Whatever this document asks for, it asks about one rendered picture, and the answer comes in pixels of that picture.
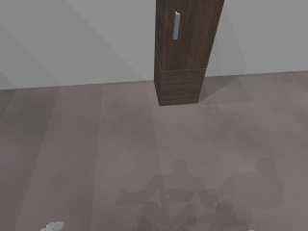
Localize handle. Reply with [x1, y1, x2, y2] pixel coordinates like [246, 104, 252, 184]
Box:
[172, 12, 181, 39]

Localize cupboard door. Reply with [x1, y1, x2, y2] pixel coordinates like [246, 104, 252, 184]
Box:
[165, 0, 223, 70]

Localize robot left hand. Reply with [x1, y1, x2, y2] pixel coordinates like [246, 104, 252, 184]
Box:
[40, 221, 64, 231]

